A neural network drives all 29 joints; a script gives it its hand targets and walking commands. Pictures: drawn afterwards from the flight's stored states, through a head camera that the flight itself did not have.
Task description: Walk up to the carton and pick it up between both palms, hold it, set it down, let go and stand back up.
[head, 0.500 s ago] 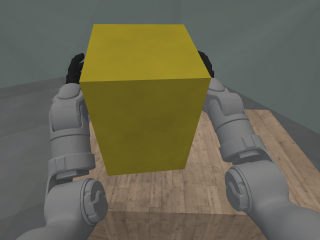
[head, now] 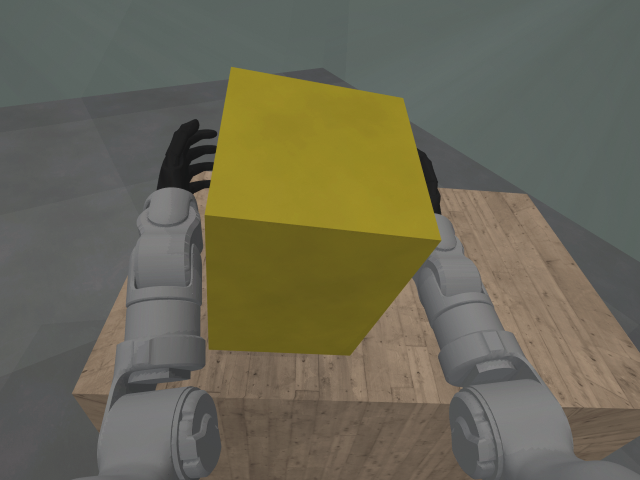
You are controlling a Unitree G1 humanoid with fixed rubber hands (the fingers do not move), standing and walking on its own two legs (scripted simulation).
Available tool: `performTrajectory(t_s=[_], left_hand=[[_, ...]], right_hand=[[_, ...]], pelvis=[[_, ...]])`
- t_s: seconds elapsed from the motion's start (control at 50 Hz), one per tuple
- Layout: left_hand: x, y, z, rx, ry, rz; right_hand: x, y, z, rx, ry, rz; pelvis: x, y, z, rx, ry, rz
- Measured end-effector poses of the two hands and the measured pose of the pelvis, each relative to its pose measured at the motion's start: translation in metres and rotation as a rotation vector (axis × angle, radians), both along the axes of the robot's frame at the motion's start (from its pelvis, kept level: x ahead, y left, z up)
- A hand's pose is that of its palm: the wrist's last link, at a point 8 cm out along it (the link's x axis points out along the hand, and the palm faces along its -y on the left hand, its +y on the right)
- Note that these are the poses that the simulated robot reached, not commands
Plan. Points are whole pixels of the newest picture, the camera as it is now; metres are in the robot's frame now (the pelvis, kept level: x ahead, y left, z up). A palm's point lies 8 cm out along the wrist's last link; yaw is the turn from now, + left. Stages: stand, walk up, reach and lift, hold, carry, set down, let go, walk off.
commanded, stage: set down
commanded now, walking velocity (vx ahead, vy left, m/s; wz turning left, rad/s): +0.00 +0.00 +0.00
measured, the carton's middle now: (299, 232) +0.38 -0.02 +0.15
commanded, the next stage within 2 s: none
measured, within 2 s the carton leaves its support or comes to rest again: neither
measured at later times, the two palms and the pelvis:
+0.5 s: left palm (194, 198) +0.42 +0.11 +0.18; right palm (422, 229) +0.37 -0.18 +0.16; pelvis +0.01 +0.00 +0.00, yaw -1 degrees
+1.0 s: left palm (212, 202) +0.44 +0.09 +0.15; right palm (426, 239) +0.37 -0.19 +0.13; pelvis +0.02 +0.00 +0.00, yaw -1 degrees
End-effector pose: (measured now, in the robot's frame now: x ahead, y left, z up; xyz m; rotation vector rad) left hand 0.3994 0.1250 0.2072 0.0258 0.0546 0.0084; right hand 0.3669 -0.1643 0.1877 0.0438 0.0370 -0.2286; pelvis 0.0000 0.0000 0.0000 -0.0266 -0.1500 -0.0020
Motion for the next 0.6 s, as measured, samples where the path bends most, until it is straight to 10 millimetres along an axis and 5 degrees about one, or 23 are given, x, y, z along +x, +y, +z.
performTrajectory(t_s=[0.18, 0.6], left_hand=[[0.009, -0.004, 0.012, 0.023, 0.004, -0.024], [0.027, -0.019, -0.027, 0.053, 0.071, -0.081]], right_hand=[[0.004, -0.003, 0.008, 0.007, -0.001, -0.017], [0.005, -0.016, -0.031, 0.036, 0.05, -0.07]], pelvis=[[0.004, 0.004, 0.001, 0.004, -0.01, -0.007], [0.008, 0.002, 0.002, 0.007, 0.041, -0.013]])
